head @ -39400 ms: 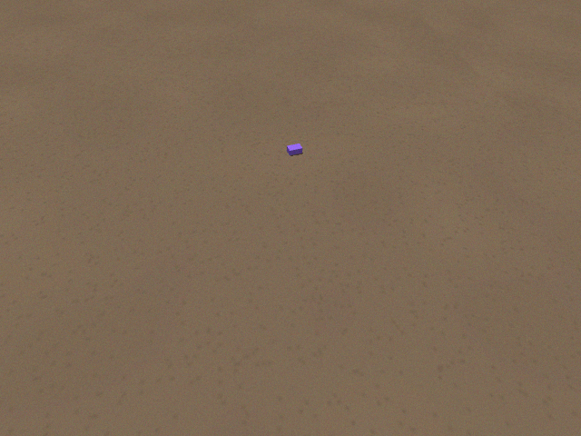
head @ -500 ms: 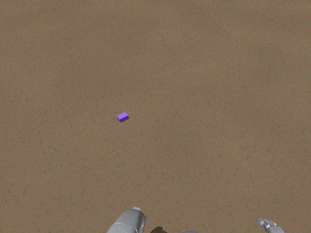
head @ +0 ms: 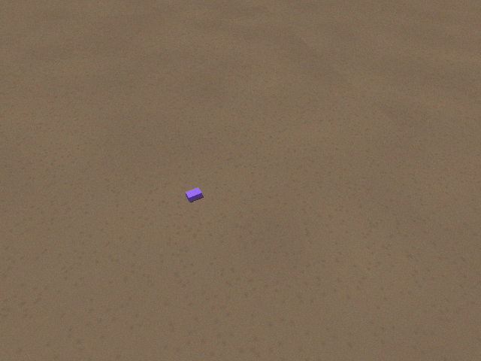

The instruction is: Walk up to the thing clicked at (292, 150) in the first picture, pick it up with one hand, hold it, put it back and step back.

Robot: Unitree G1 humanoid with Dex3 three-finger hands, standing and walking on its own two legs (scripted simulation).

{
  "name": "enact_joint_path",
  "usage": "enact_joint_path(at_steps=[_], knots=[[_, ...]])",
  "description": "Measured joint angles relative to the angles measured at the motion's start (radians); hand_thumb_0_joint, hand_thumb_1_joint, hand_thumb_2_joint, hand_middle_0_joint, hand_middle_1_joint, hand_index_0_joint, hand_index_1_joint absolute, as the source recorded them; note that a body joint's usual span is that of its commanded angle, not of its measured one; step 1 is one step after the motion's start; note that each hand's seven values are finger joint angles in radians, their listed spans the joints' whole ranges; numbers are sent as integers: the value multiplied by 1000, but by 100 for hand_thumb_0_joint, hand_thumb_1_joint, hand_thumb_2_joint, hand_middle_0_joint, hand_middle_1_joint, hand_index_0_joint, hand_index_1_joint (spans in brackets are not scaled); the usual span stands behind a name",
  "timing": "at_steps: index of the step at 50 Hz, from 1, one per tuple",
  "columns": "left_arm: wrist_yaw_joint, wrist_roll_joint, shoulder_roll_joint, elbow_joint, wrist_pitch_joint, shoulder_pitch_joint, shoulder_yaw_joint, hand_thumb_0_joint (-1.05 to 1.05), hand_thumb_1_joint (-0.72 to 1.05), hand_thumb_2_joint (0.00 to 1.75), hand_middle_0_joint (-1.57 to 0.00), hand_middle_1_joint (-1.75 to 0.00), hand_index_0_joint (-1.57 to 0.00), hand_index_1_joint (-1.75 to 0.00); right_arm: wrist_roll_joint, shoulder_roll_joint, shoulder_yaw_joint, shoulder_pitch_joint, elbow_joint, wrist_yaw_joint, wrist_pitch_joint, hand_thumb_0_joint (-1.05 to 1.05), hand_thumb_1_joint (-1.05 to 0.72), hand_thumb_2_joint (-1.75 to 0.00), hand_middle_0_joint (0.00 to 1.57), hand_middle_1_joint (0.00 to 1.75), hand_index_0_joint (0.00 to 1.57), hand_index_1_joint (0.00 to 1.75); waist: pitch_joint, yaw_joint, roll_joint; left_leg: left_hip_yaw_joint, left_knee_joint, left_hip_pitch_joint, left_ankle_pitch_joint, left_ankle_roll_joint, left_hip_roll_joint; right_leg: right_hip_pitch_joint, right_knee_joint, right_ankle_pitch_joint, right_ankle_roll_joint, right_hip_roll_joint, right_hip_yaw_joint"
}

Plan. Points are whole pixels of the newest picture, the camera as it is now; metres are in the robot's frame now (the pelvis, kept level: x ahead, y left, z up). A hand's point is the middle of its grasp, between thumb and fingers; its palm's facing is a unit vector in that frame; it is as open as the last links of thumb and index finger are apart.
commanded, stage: step back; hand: left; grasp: from above
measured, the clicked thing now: (193, 194) +1.05 +0.25 -0.75
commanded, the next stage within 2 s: stand in 0.56 s
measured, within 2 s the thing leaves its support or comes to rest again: neither
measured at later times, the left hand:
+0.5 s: hand out of the picture +0.15 +0.26 -0.14, palm faces -0.01 -0.94 -0.35, open 7.4 cm
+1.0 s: hand out of the picture +0.12 +0.25 -0.14, palm faces -0.03 -0.94 -0.33, open 7.4 cm
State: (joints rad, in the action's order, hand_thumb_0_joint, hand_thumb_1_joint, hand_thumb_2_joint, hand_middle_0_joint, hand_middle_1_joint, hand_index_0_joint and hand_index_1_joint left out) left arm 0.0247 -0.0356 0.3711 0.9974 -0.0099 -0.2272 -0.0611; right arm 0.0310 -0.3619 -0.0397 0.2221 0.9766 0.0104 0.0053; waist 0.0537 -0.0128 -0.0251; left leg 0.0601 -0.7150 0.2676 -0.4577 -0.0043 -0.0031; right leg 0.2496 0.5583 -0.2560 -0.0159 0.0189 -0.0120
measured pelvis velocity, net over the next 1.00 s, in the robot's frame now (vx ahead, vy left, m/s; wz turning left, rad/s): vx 0.03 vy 0.01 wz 0.00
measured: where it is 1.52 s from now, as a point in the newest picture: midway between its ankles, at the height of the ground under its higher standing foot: outside the picture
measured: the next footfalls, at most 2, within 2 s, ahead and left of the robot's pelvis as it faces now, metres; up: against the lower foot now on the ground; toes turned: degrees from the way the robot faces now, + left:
none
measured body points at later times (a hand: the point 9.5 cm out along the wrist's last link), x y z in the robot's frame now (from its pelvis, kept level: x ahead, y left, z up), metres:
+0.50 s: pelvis +0.04 +0.01 +0.01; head +0.06 +0.01 +0.46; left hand +0.15 +0.31 -0.12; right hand +0.14 -0.29 -0.12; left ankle +0.02 +0.12 -0.73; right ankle +0.03 -0.12 -0.73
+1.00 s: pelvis +0.03 +0.01 +0.02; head +0.04 +0.01 +0.47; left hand +0.12 +0.30 -0.11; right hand +0.12 -0.29 -0.11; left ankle +0.02 +0.12 -0.73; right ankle +0.03 -0.12 -0.73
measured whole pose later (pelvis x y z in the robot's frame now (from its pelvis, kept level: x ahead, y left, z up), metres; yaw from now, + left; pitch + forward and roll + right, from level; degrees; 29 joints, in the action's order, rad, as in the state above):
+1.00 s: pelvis +0.03 +0.01 +0.02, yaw +0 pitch -2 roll +0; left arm 0.00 0.00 0.34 1.14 -0.02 -0.08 0.00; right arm 0.00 -0.33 -0.01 0.06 1.14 0.01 -0.01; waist 0.07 0.01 0.01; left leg 0.01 -0.30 0.07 -0.19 -0.01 0.02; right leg 0.10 0.31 -0.17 0.02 -0.01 0.01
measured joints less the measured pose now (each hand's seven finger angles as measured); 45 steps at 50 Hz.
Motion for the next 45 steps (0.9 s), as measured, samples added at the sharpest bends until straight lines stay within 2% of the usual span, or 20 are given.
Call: enact_joint_path(at_steps=[3, 4, 6, 7, 10, 13, 18, 28, 34, 45], knots=[[-1, 1, -20, -5, -8, 13, 10, 0, 90, 89, -20, -30, -20, -30, -3, -13, -5, -3, 10, 2, -9, 1, -90, -90, 21, 30, 20, 30, -4, -11, -3, -12, -2, 12, -10, -5, 12, -2, -2, -7, 5, -16, -6], [0, 2, -23, -5, -7, 18, 13, 0, 90, 89, -20, -30, -20, -30, -3, -16, -6, -3, 15, 2, -15, 1, -90, -90, 21, 30, 20, 30, -5, -13, -2, -21, 41, 1, 14, -6, 11, 0, 1, -10, 11, -22, -8], [0, 4, -22, -4, 0, 28, 20, 0, 90, 89, -20, -30, -20, -30, 2, -13, -10, -8, 26, 1, -24, 1, -90, -90, 21, 30, 20, 30, -4, -13, 14, -33, 110, -22, 143, -11, 21, 4, 22, -24, 25, -38, -3], [0, 9, -19, 0, 4, 30, 23, 0, 90, 89, -20, -30, -20, -30, 5, -6, -10, -10, 32, -1, -28, 1, -91, -90, 21, 30, 20, 30, -6, -13, 27, -41, 123, -30, 162, -15, 29, 7, 31, -34, 26, -45, 7], [0, 18, -8, 16, 12, 36, 27, 0, 90, 89, -20, -30, -20, -30, 7, 13, 0, -18, 42, 1, -34, 1, -90, -90, 21, 30, 20, 30, -17, -6, 46, -52, 145, -44, 148, -22, 28, 6, 36, -94, 10, -35, 29], [-6, 24, 3, 29, 1, 56, 26, 0, 91, 89, -20, -30, -20, -30, 3, 29, 10, -37, 49, 1, -38, 1, -90, -90, 21, 30, 20, 30, -2, -3, 54, -54, 162, -63, 143, -15, 16, -26, -28, -5, 23, -27, 28], [-13, 29, 1, 31, -11, 93, 33, 0, 91, 89, -20, -30, -20, -30, -11, 33, 12, -75, 52, -8, -34, 1, -90, -90, 21, 30, 20, 30, 10, 8, 39, -48, 182, -77, 143, -8, 8, -48, -60, -13, 28, -19, 22], [-22, 27, -6, 31, -11, 158, 40, 0, 91, 89, -20, -30, -20, -30, -12, 25, 8, -142, 78, -13, -29, 1, -90, -90, 21, 30, 20, 30, 11, 13, 26, -49, 200, -100, 138, -10, 12, -66, -67, -25, 28, -23, 22], [-27, 37, -18, 66, -7, 177, 56, 0, 91, 89, -20, -30, -20, -30, -26, 26, 23, -166, 102, -8, -22, 1, -90, -90, 21, 30, 20, 30, 18, 20, 29, -50, 289, -149, 184, -11, 17, -111, -147, 16, 33, -29, 24], [-22, 33, -31, 124, -4, 170, 65, 0, 91, 89, -20, -30, -20, -30, -26, 30, 32, -169, 144, -3, -17, 1, -90, -90, 21, 30, 20, 30, 19, 20, 33, -52, 393, -192, 252, -8, 19, -146, -235, 76, 34, -33, 26]])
